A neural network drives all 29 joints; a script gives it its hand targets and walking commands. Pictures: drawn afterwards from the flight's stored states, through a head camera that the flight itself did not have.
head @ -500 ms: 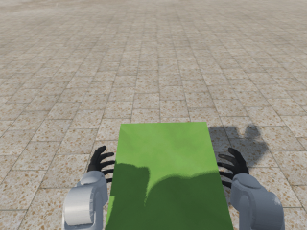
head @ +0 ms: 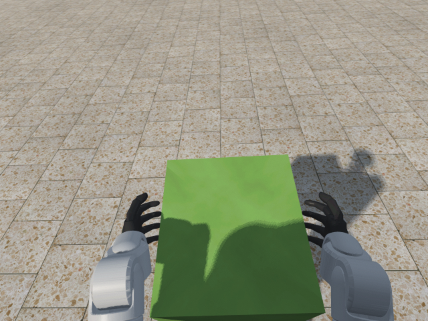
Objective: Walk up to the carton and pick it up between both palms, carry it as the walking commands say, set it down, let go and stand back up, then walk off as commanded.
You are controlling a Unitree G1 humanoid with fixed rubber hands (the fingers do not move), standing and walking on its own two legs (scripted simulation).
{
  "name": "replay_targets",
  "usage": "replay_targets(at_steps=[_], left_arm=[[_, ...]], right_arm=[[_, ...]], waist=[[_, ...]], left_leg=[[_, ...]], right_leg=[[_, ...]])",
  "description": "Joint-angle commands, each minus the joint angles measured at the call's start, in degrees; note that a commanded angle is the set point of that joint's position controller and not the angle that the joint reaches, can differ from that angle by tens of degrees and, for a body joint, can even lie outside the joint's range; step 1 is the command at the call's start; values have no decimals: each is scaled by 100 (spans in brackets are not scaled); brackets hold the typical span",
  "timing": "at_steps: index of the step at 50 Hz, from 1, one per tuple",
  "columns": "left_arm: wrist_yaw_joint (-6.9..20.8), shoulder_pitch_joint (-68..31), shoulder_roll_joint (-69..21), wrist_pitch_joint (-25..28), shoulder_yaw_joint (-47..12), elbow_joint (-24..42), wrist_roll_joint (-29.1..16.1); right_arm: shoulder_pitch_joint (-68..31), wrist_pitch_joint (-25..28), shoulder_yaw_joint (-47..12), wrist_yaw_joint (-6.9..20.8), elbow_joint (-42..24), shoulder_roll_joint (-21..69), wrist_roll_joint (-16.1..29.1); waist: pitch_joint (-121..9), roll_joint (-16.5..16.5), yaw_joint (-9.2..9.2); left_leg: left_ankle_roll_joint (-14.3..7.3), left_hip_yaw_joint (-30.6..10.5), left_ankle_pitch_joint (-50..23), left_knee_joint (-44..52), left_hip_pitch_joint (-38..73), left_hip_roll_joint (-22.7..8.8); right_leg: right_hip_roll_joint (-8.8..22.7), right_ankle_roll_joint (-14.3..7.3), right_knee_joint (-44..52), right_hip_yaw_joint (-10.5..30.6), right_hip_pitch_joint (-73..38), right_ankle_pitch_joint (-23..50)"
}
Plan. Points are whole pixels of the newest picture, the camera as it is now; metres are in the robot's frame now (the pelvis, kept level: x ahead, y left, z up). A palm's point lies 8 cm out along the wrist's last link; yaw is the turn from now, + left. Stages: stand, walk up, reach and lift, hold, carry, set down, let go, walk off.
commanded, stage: carry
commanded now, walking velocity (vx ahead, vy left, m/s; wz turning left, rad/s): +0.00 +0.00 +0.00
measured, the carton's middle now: (231, 237) +0.31 +0.00 -0.01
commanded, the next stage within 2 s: none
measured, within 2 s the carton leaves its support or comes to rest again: neither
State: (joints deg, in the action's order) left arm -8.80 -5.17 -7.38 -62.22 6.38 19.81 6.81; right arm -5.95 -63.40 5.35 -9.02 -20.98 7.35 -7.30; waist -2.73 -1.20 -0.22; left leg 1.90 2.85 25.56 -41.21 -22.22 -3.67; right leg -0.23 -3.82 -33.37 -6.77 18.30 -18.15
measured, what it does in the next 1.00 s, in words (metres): steps on the spot: left foot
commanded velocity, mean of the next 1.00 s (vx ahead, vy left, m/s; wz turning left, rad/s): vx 0.00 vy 0.00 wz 0.00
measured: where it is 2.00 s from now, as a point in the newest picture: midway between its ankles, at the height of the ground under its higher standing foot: outside the picture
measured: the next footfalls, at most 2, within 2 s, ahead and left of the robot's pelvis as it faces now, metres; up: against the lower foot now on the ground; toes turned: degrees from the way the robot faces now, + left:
left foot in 0.18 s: +0.06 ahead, +0.11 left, +0.00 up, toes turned +5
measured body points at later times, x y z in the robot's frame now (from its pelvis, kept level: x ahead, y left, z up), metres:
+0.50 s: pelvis +0.00 +0.02 +0.01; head -0.03 +0.03 +0.46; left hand +0.26 +0.18 +0.09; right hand +0.26 -0.15 +0.10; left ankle +0.02 +0.10 -0.73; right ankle +0.00 -0.07 -0.73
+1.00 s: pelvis +0.00 +0.03 +0.01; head -0.02 +0.03 +0.46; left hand +0.27 +0.19 +0.08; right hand +0.26 -0.14 +0.09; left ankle +0.02 +0.10 -0.73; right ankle +0.00 -0.07 -0.73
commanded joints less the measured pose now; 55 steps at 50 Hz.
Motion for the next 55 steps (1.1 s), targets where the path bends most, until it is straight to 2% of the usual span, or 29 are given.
replay_targets(at_steps=[1,2,3,4,6,8,9,10,11,13,15,17,21,31,47,51,55], left_arm=[[1449,-2197,-5024,-33,-3889,987,-2184],[1461,-2218,-4767,23,-3598,527,-1956],[1468,-2375,-4958,89,-3785,944,-2062],[1475,-2416,-5024,124,-3837,1063,-2102],[1470,-2362,-4973,147,-3820,979,-2080],[1424,-2310,-5091,53,-4072,1362,-2248],[1388,-2185,-5090,-48,-4170,1465,-2298],[1345,-2021,-5022,-165,-4193,1456,-2284],[1333,-1983,-4932,-289,-4232,1507,-2265],[1311,-2017,-4770,-444,-4152,1320,-2180],[1308,-2134,-4747,-479,-4114,1212,-2173],[1302,-2198,-4783,-515,-4085,1099,-2161],[1290,-2344,-4874,-523,-4026,970,-2134],[1292,-2428,-4957,-425,-3940,851,-2075],[1365,-2507,-4948,-141,-3865,642,-2025],[1345,-2489,-5099,-194,-4045,989,-2168],[1325,-2365,-4890,-252,-3915,828,-2079]], right_arm=[[-2244,64,-4004,1260,-772,5089,2137],[-2209,115,-3717,1301,-234,4859,1962],[-2355,185,-3909,1328,-593,5082,2120],[-2419,220,-3956,1336,-735,5135,2164],[-2408,247,-3888,1335,-747,5022,2115],[-2316,144,-4082,1322,-1175,5144,2240],[-2210,26,-4129,1312,-1318,5117,2269],[-2087,-106,-4093,1303,-1358,4964,2253],[-1894,-188,-4024,1302,-1236,4869,2223],[-1841,-315,-3895,1297,-1011,4736,2155],[-1903,-350,-3790,1321,-901,4667,2103],[-1980,-381,-3709,1333,-833,4647,2079],[-2193,-387,-3650,1356,-772,4708,2099],[-2358,-301,-3630,1397,-671,4814,2111],[-2367,-15,-3514,1441,-401,4811,1975],[-2354,-67,-3704,1415,-760,4969,2119],[-2238,-128,-3592,1394,-614,4766,2042]], waist=[[-1772,752,37],[-1750,798,44],[-1748,821,37],[-1808,843,47],[-1886,856,57],[-1976,678,-2],[-2083,641,21],[-2170,434,46],[-2074,-132,61],[-1878,-267,39],[-1690,-114,30],[-1520,-77,17],[-1395,-48,7],[-1475,18,-9],[-1661,56,4],[-1717,60,3],[-1714,65,-2]], left_leg=[[-43,-42,119,-609,-621,211],[-73,-27,-32,-474,-611,186],[-103,-19,-153,-312,-543,187],[-134,18,-245,-108,-400,223],[-188,93,-586,443,-98,279],[-260,126,-1775,1553,582,181],[-315,-7,-2023,1681,977,10],[-367,-244,-2463,1645,1326,-293],[-501,-576,-3340,1201,1310,-592],[-510,-551,-3391,1251,966,-627],[-431,-457,-2926,1324,727,-530],[-404,-479,-2485,1493,633,-510],[-416,-581,-2161,1735,587,-568],[-465,-631,-1805,1966,639,-533],[-493,-546,-2331,1778,810,-489],[-491,-522,-2437,1709,829,-489],[-486,-502,-2475,1661,811,-481]], right_leg=[[1684,365,813,1567,-2066,5703],[1599,290,843,1433,-2055,5235],[1520,239,819,1271,-2039,4931],[1480,186,834,1211,-1983,4606],[1413,71,859,1158,-1810,4010],[1219,104,713,975,-1515,3454],[1100,141,698,976,-1324,3029],[977,189,615,959,-1067,2451],[799,326,633,901,-767,2222],[774,273,675,848,-864,2056],[813,232,749,865,-905,2027],[805,214,834,865,-794,1644],[729,194,914,795,-656,1033],[724,105,922,748,-643,771],[759,41,862,770,-709,1211],[767,36,836,781,-760,1386],[780,26,815,786,-805,1521]])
